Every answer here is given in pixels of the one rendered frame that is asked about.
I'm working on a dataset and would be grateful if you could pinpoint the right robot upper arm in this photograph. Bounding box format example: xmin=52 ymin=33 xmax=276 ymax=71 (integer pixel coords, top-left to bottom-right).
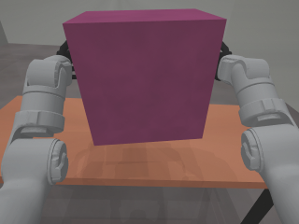
xmin=240 ymin=123 xmax=299 ymax=224

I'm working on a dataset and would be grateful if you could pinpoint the left robot hand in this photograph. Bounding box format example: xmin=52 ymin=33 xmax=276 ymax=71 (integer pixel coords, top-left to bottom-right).
xmin=56 ymin=40 xmax=77 ymax=79

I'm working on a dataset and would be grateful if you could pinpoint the robot left forearm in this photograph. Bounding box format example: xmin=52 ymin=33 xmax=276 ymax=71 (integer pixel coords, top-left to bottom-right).
xmin=1 ymin=55 xmax=73 ymax=182

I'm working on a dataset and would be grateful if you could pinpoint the carton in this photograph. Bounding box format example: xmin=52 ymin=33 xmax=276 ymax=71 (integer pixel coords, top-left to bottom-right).
xmin=62 ymin=8 xmax=227 ymax=146

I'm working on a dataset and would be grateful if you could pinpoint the table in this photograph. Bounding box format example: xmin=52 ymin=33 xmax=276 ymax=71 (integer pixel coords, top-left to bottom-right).
xmin=0 ymin=95 xmax=274 ymax=224

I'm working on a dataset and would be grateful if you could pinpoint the left robot upper arm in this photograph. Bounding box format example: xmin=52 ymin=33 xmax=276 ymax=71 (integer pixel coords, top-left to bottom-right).
xmin=0 ymin=138 xmax=69 ymax=224

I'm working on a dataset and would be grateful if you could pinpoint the robot right forearm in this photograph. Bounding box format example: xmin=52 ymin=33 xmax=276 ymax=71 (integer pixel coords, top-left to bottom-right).
xmin=217 ymin=54 xmax=299 ymax=132

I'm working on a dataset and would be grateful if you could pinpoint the right robot hand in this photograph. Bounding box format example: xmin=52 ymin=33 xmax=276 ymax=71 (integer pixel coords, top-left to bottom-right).
xmin=215 ymin=41 xmax=232 ymax=81

